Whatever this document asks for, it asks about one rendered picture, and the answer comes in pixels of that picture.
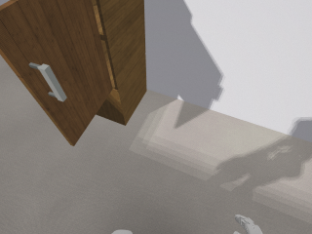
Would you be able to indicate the robot right hand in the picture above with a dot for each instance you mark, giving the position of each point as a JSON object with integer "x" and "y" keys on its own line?
{"x": 247, "y": 224}

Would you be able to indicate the handle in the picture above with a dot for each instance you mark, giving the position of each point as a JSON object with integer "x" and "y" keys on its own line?
{"x": 48, "y": 74}

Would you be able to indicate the cupboard door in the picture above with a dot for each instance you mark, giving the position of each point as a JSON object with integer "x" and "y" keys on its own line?
{"x": 64, "y": 35}

